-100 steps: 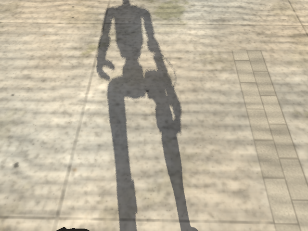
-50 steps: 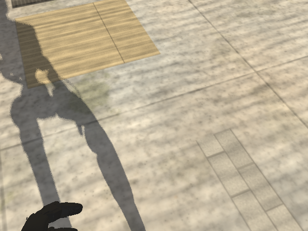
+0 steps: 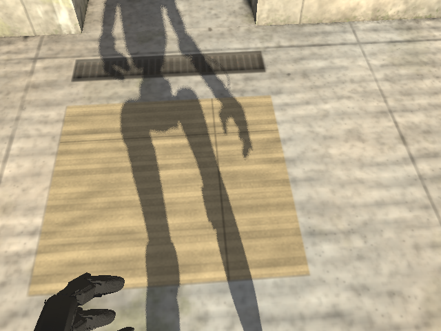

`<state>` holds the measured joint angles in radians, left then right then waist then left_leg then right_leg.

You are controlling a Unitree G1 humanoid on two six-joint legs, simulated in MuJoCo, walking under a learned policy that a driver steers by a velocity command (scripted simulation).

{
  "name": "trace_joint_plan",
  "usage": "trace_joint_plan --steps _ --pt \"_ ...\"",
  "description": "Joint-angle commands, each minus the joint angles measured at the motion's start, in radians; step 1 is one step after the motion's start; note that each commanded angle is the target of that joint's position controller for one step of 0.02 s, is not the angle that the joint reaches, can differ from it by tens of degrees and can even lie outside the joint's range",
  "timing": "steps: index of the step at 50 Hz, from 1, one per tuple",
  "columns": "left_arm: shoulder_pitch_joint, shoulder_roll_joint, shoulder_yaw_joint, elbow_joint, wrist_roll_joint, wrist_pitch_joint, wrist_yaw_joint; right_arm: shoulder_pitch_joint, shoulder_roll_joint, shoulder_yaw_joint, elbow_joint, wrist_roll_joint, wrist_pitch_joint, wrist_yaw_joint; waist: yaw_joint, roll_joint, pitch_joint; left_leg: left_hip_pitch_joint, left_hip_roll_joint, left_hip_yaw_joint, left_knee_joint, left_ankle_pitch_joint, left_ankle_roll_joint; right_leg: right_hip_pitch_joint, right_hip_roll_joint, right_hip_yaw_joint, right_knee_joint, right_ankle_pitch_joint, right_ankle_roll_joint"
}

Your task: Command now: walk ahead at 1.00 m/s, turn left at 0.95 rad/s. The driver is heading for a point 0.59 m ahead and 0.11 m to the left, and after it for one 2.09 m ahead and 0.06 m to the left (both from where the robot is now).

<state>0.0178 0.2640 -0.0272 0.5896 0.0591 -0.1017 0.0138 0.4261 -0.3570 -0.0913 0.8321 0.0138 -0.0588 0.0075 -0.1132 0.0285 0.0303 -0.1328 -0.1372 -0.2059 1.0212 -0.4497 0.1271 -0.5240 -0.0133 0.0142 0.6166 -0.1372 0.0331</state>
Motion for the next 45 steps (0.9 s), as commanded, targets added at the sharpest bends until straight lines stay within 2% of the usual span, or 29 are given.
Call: trace_joint_plan --steps 1,2,3,4,6,11,13,14,16,18,19,20,21,22,24,26,27,28,31,32,34,37,39,40,41,42,43,44,45 --pt "0.284 0.15 0.089 0.02 -0.003 0.014 0.008 -0.124 -0.069 0.016 -0.136 -0.025 -0.003 0.003 0.2 -0.13 -0.214 -0.667 0.139 0.105 0.373 0.141 -0.013 0.735 -0.381 0.601 -0.324 -0.537 -0.182" --pt "0.289 0.123 0.083 0.046 0.001 0.015 0.005 -0.169 -0.061 0.015 -0.141 -0.036 0.007 0.017 0.192 -0.056 -0.138 -0.648 0.166 0.116 0.338 0.158 -0.022 0.632 -0.342 0.466 -0.336 -0.343 -0.167" --pt "0.317 0.117 0.08 0.082 -0.003 0.009 0.008 -0.204 -0.036 0.019 -0.161 -0.05 0.019 0.033 0.176 -0.067 -0.084 -0.645 0.192 0.115 0.318 0.157 -0.026 0.562 -0.307 0.355 -0.354 -0.226 -0.154" --pt "0.337 0.106 0.078 0.113 -0.011 0.001 0.004 -0.203 -0.009 0.027 -0.177 -0.052 0.034 0.044 0.152 -0.112 -0.056 -0.641 0.213 0.119 0.309 0.153 -0.033 0.514 -0.296 0.282 -0.369 -0.154 -0.145" --pt "0.358 0.077 0.074 0.157 -0.036 -0.017 -0.012 -0.262 0.025 0.041 -0.222 -0.05 0.057 0.057 0.125 -0.122 -0.02 -0.687 0.242 0.13 0.297 0.169 -0.034 0.484 -0.286 0.156 -0.403 -0.003 -0.123" --pt "0.299 0.129 0.083 0.182 -0.031 -0.041 -0.02 -0.395 0.017 0.063 -0.312 -0.045 0.065 0.083 0.074 -0.108 0.071 -0.623 0.246 0.212 0.036 0.425 -0.031 0.367 -0.227 -0.156 -0.496 0.254 -0.083" --pt "0.341 0.147 0.088 0.208 -0.033 -0.039 -0.017 -0.482 0.014 0.069 -0.322 -0.049 0.061 0.096 0.103 -0.061 0.121 -0.549 0.204 0.317 -0.142 0.475 0.0 0.392 -0.187 -0.257 -0.52 0.376 -0.061" --pt "0.368 0.166 0.092 0.216 -0.031 -0.037 -0.014 -0.5 0.013 0.07 -0.32 -0.047 0.057 0.099 0.112 -0.058 0.116 -0.491 0.166 0.366 -0.201 0.476 0.021 0.428 -0.178 -0.285 -0.497 0.556 -0.051" --pt "0.415 0.227 0.105 0.216 -0.033 -0.019 0.0 -0.452 -0.009 0.062 -0.297 -0.046 0.05 0.092 0.078 -0.104 0.046 -0.381 0.085 0.421 -0.246 0.411 0.056 0.548 -0.201 -0.303 -0.343 1.032 -0.037" --pt "0.376 0.288 0.123 0.198 -0.026 0.016 0.014 -0.199 -0.064 0.033 -0.23 -0.042 0.044 0.072 -0.068 -0.148 -0.097 -0.109 0.025 0.398 -0.249 0.297 0.098 0.543 -0.252 -0.282 0.013 1.246 -0.048" --pt "0.329 0.288 0.125 0.171 -0.022 0.031 0.011 0.024 -0.111 0.003 -0.157 -0.042 0.038 0.053 -0.158 -0.129 -0.193 0.159 0.011 0.334 -0.313 0.268 0.135 0.414 -0.259 -0.257 0.311 1.134 -0.06" --pt "0.337 0.226 0.116 0.168 -0.011 0.036 -0.004 0.049 -0.16 -0.028 -0.12 -0.031 0.042 0.025 -0.121 -0.004 -0.177 0.339 0.072 0.197 -0.37 0.194 0.16 0.168 -0.128 -0.249 0.667 0.302 -0.043" --pt "0.433 0.096 0.083 0.08 -0.021 0.027 -0.01 -0.082 -0.273 -0.042 -0.169 -0.061 0.059 0.015 0.059 0.225 -0.216 0.526 0.352 -0.317 -0.448 0.452 0.273 -0.2 0.013 -0.184 1.058 -0.405 0.007" --pt "0.343 0.158 0.081 0.023 -0.041 0.005 -0.004 -0.021 -0.246 -0.047 -0.208 -0.052 0.064 0.005 -0.025 0.075 -0.373 0.592 0.446 -0.527 -0.633 0.455 0.341 -0.312 0.0 0.014 1.098 -0.31 0.002" --pt "0.331 0.144 0.066 0.066 -0.052 0.0 0.005 -0.104 -0.128 -0.011 -0.163 -0.041 0.037 -0.018 0.085 -0.111 -0.099 0.22 0.436 -0.31 -0.684 0.772 0.259 -0.231 -0.092 -0.002 0.922 -0.202 -0.003" --pt "0.392 0.112 0.059 0.119 -0.032 0.043 -0.002 -0.171 -0.045 0.025 -0.153 -0.029 0.001 -0.016 0.166 -0.147 -0.031 -0.058 0.378 -0.089 -0.706 0.998 0.193 -0.028 -0.122 0.021 0.758 -0.245 -0.004" --pt "0.392 0.178 0.1 0.13 -0.12 0.026 0.013 -0.249 -0.013 0.028 -0.18 -0.008 -0.032 0.008 0.167 -0.123 -0.068 -0.072 0.382 -0.092 -0.708 0.908 0.19 -0.041 -0.144 0.08 0.764 -0.261 0.004" --pt "0.38 0.159 0.097 0.133 -0.124 0.026 0.017 -0.265 -0.017 0.027 -0.155 0.004 -0.05 0.017 0.181 -0.105 -0.064 -0.1 0.361 -0.035 -0.718 0.908 0.16 -0.038 -0.158 0.084 0.671 -0.238 0.0" --pt "0.252 0.056 0.074 0.093 -0.09 0.007 0.005 -0.283 -0.019 0.025 -0.118 -0.017 -0.058 -0.014 0.157 -0.029 -0.003 -0.204 0.217 0.229 -0.758 1.0 0.048 0.0 -0.083 -0.003 0.345 0.019 -0.013" --pt "0.222 0.037 0.069 0.093 -0.077 -0.001 -0.008 -0.275 -0.015 0.028 -0.114 -0.024 -0.053 -0.029 0.133 -0.012 -0.011 -0.195 0.173 0.292 -0.745 0.96 0.015 0.032 -0.052 -0.051 0.219 0.184 -0.016" --pt "0.146 0.031 0.071 0.077 -0.075 -0.011 -0.04 -0.198 -0.026 0.028 -0.094 -0.019 -0.039 -0.056 0.068 -0.002 -0.049 -0.082 0.174 0.325 -0.703 0.93 -0.029 0.044 0.008 -0.105 0.036 0.423 -0.011" --pt "0.206 0.084 0.099 0.066 -0.079 -0.005 -0.084 -0.203 -0.056 0.02 -0.098 -0.021 -0.002 -0.083 0.101 0.075 -0.107 0.031 0.221 0.339 -0.543 1.067 -0.083 0.116 0.075 -0.146 -0.034 0.37 -0.03" --pt "0.418 0.163 0.14 0.101 -0.068 0.012 -0.087 -0.289 -0.066 0.011 -0.142 -0.02 0.02 -0.092 0.221 0.108 -0.181 -0.011 0.249 0.328 -0.298 1.188 -0.111 0.31 0.108 -0.132 -0.009 0.232 -0.086" --pt "0.582 0.201 0.158 0.133 -0.066 0.019 -0.074 -0.378 -0.061 0.013 -0.171 -0.013 0.023 -0.086 0.342 0.021 -0.194 -0.122 0.194 0.333 0.028 0.963 -0.138 0.462 0.059 -0.048 -0.116 0.324 -0.143" --pt "0.547 0.223 0.147 0.141 -0.057 0.016 -0.056 -0.324 0.088 0.046 -0.19 -0.058 0.02 -0.049 0.23 -0.313 -0.145 -0.382 0.011 0.318 0.389 -0.167 -0.164 0.583 -0.073 0.171 -0.074 0.823 -0.204" --pt "0.39 0.285 0.142 0.046 0.008 0.003 -0.046 -0.075 0.098 0.059 -0.2 -0.027 0.012 -0.022 0.082 -0.35 -0.367 -0.575 -0.062 0.074 0.675 -0.24 -0.207 0.763 -0.31 0.754 -0.163 0.735 -0.449" --pt "0.274 0.267 0.157 -0.036 -0.008 0.023 -0.039 -0.093 -0.037 0.043 -0.19 -0.015 0.007 -0.005 0.124 -0.175 -0.421 -0.568 0.007 0.0 0.639 -0.118 -0.165 0.71 -0.313 0.793 -0.265 0.342 -0.451" --pt "0.217 0.202 0.139 -0.058 -0.041 0.041 -0.03 -0.217 -0.075 0.029 -0.217 -0.012 0.013 -0.006 0.125 -0.024 -0.264 -0.605 0.036 0.018 0.546 -0.032 -0.146 0.546 -0.253 0.702 -0.305 0.063 -0.403" --pt "0.193 0.174 0.128 -0.065 -0.069 0.056 -0.025 -0.273 -0.055 0.029 -0.228 -0.027 0.024 -0.015 0.103 0.091 -0.179 -0.587 0.068 0.036 0.457 0.016 -0.143 0.404 -0.197 0.645 -0.349 -0.104 -0.349"
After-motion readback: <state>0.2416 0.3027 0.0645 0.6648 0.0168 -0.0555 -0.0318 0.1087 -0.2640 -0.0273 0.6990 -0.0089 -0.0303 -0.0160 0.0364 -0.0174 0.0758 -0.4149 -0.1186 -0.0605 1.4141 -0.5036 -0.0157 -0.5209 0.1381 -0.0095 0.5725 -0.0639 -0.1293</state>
